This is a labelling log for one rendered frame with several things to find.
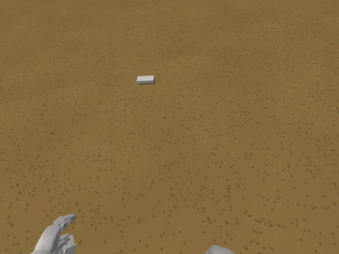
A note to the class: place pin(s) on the small box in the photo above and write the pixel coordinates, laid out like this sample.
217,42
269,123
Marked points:
145,79

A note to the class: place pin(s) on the left robot hand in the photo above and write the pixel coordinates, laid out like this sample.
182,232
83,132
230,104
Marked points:
51,239

